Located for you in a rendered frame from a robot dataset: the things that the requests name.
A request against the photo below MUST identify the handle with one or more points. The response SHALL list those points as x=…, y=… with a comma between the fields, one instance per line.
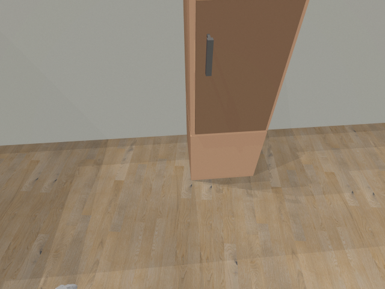
x=209, y=55

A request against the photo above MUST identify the cupboard door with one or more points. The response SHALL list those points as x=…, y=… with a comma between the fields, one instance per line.
x=252, y=42

